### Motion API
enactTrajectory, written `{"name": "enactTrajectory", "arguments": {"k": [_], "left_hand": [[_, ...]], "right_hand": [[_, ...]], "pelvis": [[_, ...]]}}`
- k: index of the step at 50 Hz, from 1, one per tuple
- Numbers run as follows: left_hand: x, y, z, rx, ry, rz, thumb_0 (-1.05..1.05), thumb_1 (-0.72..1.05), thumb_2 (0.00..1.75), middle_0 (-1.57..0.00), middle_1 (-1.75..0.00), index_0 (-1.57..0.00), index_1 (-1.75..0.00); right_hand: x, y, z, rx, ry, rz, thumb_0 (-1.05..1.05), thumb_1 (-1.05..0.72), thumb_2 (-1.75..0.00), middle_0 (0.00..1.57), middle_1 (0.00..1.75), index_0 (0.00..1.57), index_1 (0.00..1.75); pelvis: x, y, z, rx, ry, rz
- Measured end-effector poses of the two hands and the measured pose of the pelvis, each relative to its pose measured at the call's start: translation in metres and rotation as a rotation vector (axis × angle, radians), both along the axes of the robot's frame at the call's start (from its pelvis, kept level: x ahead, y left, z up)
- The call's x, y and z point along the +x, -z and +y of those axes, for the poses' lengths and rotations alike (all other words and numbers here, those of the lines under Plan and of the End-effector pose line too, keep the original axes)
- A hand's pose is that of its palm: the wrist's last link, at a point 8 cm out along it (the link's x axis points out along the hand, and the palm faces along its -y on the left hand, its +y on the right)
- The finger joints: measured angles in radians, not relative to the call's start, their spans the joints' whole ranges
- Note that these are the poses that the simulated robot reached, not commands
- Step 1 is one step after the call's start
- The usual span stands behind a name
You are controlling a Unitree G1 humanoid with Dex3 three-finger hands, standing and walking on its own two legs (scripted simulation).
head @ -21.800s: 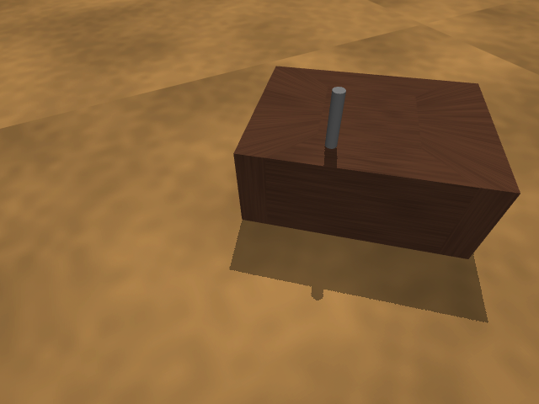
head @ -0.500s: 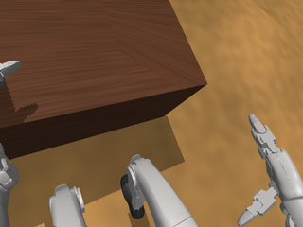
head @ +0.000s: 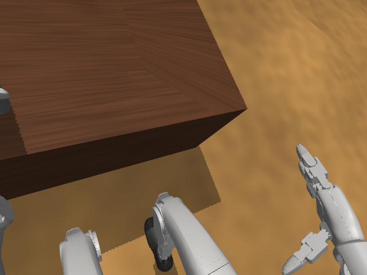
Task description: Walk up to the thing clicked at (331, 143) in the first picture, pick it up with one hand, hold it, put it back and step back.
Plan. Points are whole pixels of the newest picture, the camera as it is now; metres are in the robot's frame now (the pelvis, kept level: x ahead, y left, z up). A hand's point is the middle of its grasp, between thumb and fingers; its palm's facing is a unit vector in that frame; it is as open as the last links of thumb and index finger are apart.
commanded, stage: withdraw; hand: left
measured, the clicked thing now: out of the picture +0.57 +0.23 -0.02
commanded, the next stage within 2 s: rise in 0.06 s
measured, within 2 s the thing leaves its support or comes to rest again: neither
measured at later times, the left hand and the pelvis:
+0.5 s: hand out of the picture +0.54 +0.35 +0.12, palm faces +0.44 -0.87 -0.22, open 17.3 cm; pelvis +0.02 +0.01 +0.09, yaw +1 degrees
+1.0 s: hand out of the picture +0.36 +0.25 +0.09, palm faces +0.22 -0.94 -0.27, open 17.4 cm; pelvis +0.06 +0.00 +0.15, yaw +3 degrees
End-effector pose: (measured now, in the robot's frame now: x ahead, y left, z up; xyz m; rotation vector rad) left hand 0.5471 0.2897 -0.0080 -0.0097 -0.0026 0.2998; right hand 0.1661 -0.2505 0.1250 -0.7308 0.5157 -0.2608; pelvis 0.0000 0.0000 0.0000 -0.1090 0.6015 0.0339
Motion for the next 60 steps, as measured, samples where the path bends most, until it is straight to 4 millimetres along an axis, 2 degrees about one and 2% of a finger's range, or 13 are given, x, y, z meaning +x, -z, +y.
{"name": "enactTrajectory", "arguments": {"k": [5, 9, 11, 17, 20, 25, 30, 33, 35, 44, 51, 60], "left_hand": [[0.001, -0.051, 0.028, 0.027, -0.022, -0.004, -0.01, -0.6, 0.01, -0.09, -0.01, -0.08, -0.02], [-0.004, -0.08, 0.042, 0.042, -0.009, 0.046, -0.01, -0.6, 0.0, -0.07, -0.01, -0.08, -0.01], [-0.007, -0.086, 0.048, 0.055, -0.011, 0.094, -0.01, -0.6, 0.01, -0.07, -0.02, -0.07, -0.01], [-0.029, -0.084, 0.067, 0.073, -0.078, 0.342, -0.01, -0.6, 0.04, -0.07, -0.04, -0.07, -0.04], [-0.037, -0.101, 0.081, 0.076, -0.135, 0.353, -0.01, -0.58, 0.06, -0.08, -0.05, -0.07, -0.06], [-0.046, -0.142, 0.099, 0.111, -0.194, 0.33, -0.01, -0.53, 0.08, -0.07, -0.06, -0.06, -0.07], [-0.063, -0.159, 0.102, 0.139, -0.192, 0.392, -0.01, -0.52, 0.07, -0.06, -0.06, -0.06, -0.06], [-0.083, -0.157, 0.097, 0.172, -0.165, 0.456, -0.01, -0.52, 0.07, -0.06, -0.06, -0.06, -0.06], [-0.099, -0.153, 0.091, 0.191, -0.138, 0.496, -0.01, -0.51, 0.07, -0.06, -0.06, -0.05, -0.06], [-0.17, -0.125, 0.036, 0.153, -0.018, 0.566, -0.01, -0.53, 0.06, -0.06, -0.05, -0.05, -0.06], [-0.225, -0.126, 0.0, 0.131, 0.007, 0.557, -0.01, -0.52, 0.06, -0.06, -0.05, -0.06, -0.06], [-0.303, -0.136, -0.038, 0.103, 0.027, 0.607, -0.01, -0.51, 0.07, -0.06, -0.06, -0.06, -0.06]], "right_hand": [[-0.004, -0.002, -0.008, 0.043, 0.052, 0.008, -0.01, 0.51, -0.05, 0.06, 0.06, 0.06, 0.05], [-0.002, 0.003, -0.006, 0.107, 0.061, 0.03, -0.01, 0.51, -0.05, 0.06, 0.06, 0.06, 0.05], [0.0, 0.004, -0.003, 0.136, 0.055, 0.037, -0.01, 0.52, -0.05, 0.06, 0.06, 0.06, 0.05], [0.002, -0.002, 0.006, 0.212, 0.047, 0.072, -0.01, 0.5, -0.05, 0.06, 0.06, 0.06, 0.05], [-0.001, -0.009, 0.002, 0.218, 0.065, 0.101, -0.01, 0.47, -0.07, 0.07, 0.06, 0.07, 0.06], [0.0, -0.007, 0.002, 0.256, 0.096, 0.148, -0.01, 0.3, -0.21, 0.1, 0.12, 0.1, 0.12], [0.026, 0.004, 0.041, 0.402, -0.012, 0.159, -0.01, 0.0, -0.41, 0.12, 0.17, 0.12, 0.17], [0.039, 0.002, 0.063, 0.5, -0.071, 0.131, -0.01, -0.19, -0.51, 0.14, 0.2, 0.14, 0.19], [0.043, -0.003, 0.066, 0.538, -0.08, 0.114, -0.01, -0.31, -0.57, 0.15, 0.21, 0.15, 0.21], [0.043, -0.005, 0.038, 0.499, 0.025, 0.155, 0.0, -0.7, -0.79, 0.19, 0.27, 0.19, 0.27], [0.053, -0.004, 0.04, 0.52, 0.027, 0.148, 0.01, -0.84, -0.86, 0.19, 0.29, 0.19, 0.29], [0.065, -0.003, 0.036, 0.57, 0.026, 0.095, 0.01, -0.88, -0.89, 0.2, 0.3, 0.2, 0.3]], "pelvis": [[0.003, -0.016, 0.002, 0.0, -0.003, -0.032], [0.004, -0.032, 0.006, 0.0, -0.006, -0.052], [0.005, -0.038, 0.008, 0.002, -0.006, -0.062], [0.006, -0.059, 0.01, 0.019, 0.004, -0.095], [0.01, -0.069, 0.01, 0.026, 0.005, -0.114], [0.018, -0.088, 0.008, 0.027, -0.006, -0.151], [0.026, -0.103, 0.009, 0.029, -0.008, -0.174], [0.033, -0.112, 0.01, 0.034, -0.009, -0.195], [0.038, -0.118, 0.012, 0.039, -0.009, -0.212], [0.053, -0.14, 0.01, 0.059, -0.015, -0.297], [0.059, -0.15, 0.004, 0.077, -0.018, -0.36], [0.066, -0.155, -0.003, 0.103, -0.019, -0.412]]}}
